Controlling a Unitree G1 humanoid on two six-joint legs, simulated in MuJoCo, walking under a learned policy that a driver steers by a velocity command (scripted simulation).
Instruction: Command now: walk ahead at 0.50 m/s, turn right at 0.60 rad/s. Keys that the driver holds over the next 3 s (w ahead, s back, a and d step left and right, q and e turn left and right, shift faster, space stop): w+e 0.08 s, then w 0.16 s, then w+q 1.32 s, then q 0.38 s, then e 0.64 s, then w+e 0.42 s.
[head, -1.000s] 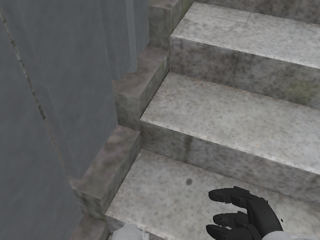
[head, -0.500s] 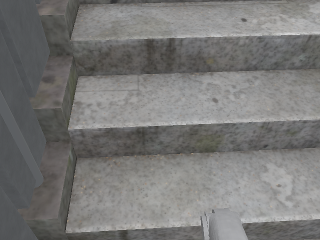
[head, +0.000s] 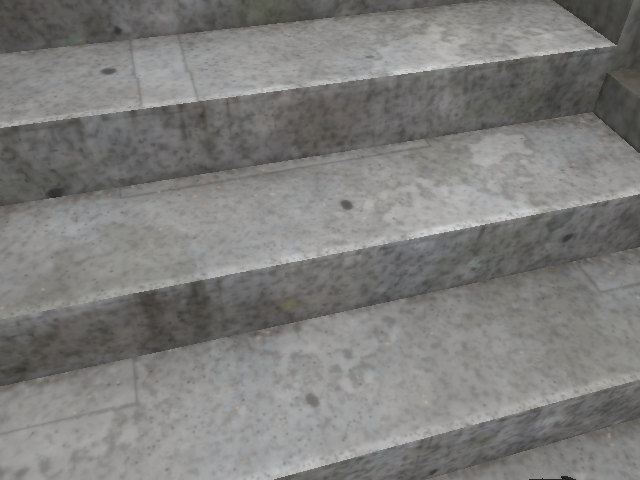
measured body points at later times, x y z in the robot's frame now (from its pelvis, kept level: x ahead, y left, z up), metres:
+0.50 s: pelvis +0.25 +0.03 +0.17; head +0.24 +0.04 +0.62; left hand +0.48 +0.21 +0.07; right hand +0.13 -0.15 +0.01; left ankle +0.23 +0.12 -0.55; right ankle +0.34 -0.12 -0.33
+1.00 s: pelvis +0.54 -0.07 +0.31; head +0.54 -0.06 +0.76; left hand +0.55 +0.18 +0.16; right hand +0.66 -0.31 +0.17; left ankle +0.49 +0.07 -0.17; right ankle +0.59 -0.15 -0.39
